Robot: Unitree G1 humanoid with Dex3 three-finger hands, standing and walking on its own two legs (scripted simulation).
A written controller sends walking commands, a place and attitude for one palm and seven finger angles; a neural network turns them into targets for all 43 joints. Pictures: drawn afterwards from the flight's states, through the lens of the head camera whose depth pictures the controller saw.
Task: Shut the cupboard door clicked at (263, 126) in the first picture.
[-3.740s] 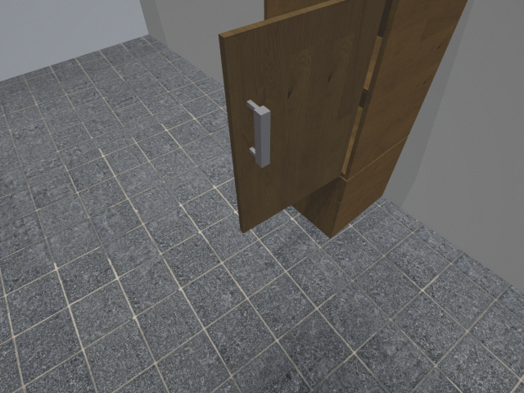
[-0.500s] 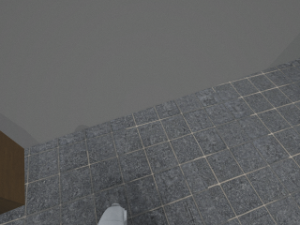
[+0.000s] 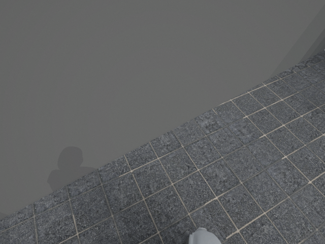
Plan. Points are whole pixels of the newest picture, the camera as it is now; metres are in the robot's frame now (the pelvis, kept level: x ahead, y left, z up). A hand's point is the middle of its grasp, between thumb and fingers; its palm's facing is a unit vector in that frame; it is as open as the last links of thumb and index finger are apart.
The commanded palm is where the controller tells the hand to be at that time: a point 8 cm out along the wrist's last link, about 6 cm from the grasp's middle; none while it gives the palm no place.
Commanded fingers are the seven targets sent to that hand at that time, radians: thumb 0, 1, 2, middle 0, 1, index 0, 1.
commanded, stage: walk to a spot facing it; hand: left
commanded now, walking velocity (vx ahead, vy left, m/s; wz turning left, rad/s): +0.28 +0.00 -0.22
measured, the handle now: out of the picture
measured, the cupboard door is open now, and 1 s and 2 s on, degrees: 85 85 85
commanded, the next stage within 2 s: turn to face it in 0.04 s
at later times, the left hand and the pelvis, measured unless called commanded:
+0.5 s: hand (113, 200) +0.26 +0.18 -0.20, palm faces +0.13 -0.97 -0.19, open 7.3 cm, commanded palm none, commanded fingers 0.00 0.90 0.90 -0.20 -0.30 -0.20 -0.30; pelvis +0.21 -0.02 -0.02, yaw +7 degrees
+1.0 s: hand (129, 199) +0.25 +0.12 -0.16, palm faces +0.42 -0.86 -0.27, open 7.4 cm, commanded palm none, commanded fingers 0.00 0.90 0.90 -0.20 -0.30 -0.20 -0.30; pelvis +0.29 -0.09 +0.00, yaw +26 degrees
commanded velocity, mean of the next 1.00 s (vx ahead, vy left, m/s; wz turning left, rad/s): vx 0.02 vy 0.00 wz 0.52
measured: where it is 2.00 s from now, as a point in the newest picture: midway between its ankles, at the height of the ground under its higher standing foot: (185, 211)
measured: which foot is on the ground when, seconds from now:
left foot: down 0.00-0.08, up 0.10-0.38, down 0.40-0.78, up 0.80-1.00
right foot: up 0.00-0.06, down 0.08-0.42, up 0.44-0.76, down 0.78-1.00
